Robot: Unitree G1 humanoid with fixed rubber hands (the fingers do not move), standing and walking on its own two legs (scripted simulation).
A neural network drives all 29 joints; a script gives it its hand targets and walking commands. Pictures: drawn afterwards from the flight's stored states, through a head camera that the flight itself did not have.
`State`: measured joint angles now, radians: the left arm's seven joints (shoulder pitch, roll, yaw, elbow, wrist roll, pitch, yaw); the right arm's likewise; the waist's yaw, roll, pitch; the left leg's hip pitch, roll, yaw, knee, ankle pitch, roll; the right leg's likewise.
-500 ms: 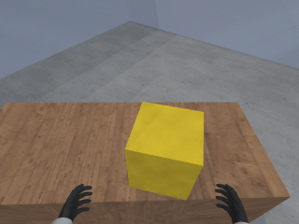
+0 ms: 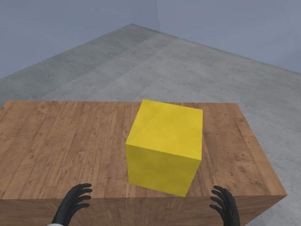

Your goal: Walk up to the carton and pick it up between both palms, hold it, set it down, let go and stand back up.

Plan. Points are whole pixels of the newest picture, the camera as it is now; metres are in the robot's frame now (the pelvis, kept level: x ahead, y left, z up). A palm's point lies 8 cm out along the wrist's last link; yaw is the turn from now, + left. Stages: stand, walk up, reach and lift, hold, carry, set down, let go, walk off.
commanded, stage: reach and lift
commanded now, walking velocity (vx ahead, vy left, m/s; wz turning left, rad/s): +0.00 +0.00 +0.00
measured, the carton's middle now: (164, 148) +0.40 -0.01 -0.07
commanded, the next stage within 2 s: none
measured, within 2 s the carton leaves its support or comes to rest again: neither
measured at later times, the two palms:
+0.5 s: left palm (68, 190) +0.21 +0.25 -0.02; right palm (223, 201) +0.21 -0.16 -0.02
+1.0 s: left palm (82, 156) +0.29 +0.22 +0.03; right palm (231, 179) +0.25 -0.19 +0.01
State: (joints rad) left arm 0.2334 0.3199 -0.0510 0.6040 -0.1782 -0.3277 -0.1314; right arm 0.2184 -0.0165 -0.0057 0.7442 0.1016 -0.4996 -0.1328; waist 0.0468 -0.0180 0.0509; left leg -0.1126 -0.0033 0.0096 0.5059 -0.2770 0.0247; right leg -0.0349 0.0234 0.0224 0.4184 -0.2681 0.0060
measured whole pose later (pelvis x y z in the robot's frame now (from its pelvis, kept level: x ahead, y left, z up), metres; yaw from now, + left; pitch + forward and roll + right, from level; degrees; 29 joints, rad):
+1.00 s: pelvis +0.03 +0.01 +0.00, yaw -1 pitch -5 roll -2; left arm 0.00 0.32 -0.04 0.41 -0.23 -0.09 -0.12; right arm 0.09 -0.09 0.05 0.42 0.20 -0.24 -0.22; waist 0.00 0.01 0.05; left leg -0.07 -0.01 0.03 0.45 -0.29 0.03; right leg 0.01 0.02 0.05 0.34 -0.26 0.02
